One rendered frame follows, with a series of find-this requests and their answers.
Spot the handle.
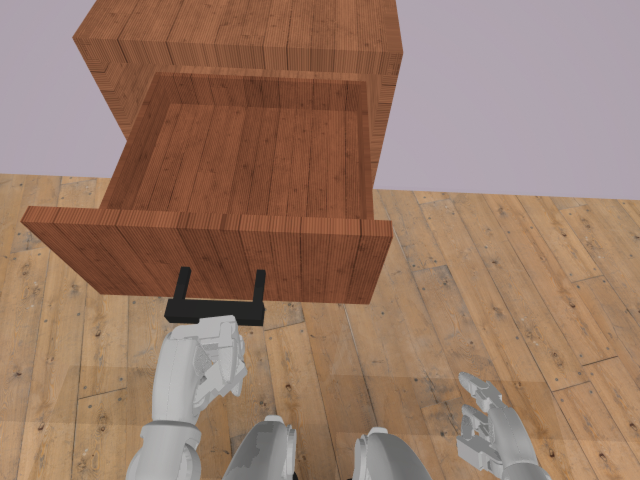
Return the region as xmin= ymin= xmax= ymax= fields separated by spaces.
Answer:
xmin=164 ymin=267 xmax=266 ymax=326

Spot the drawer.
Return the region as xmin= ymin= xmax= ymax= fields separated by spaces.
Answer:
xmin=20 ymin=72 xmax=393 ymax=305

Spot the left robot thigh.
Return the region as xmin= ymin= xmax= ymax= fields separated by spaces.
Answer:
xmin=222 ymin=421 xmax=297 ymax=480

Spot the robot right hand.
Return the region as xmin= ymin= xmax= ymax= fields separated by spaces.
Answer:
xmin=456 ymin=372 xmax=539 ymax=480

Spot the robot left hand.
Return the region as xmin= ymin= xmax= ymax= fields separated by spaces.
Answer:
xmin=152 ymin=315 xmax=247 ymax=425

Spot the robot thigh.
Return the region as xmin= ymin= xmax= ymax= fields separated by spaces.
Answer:
xmin=222 ymin=421 xmax=297 ymax=480
xmin=355 ymin=433 xmax=432 ymax=480

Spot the left robot forearm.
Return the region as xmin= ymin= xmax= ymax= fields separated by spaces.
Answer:
xmin=126 ymin=421 xmax=202 ymax=480

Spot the right robot thigh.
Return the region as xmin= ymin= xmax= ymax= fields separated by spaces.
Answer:
xmin=355 ymin=433 xmax=432 ymax=480

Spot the cabinet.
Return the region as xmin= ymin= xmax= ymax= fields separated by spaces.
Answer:
xmin=72 ymin=0 xmax=403 ymax=190

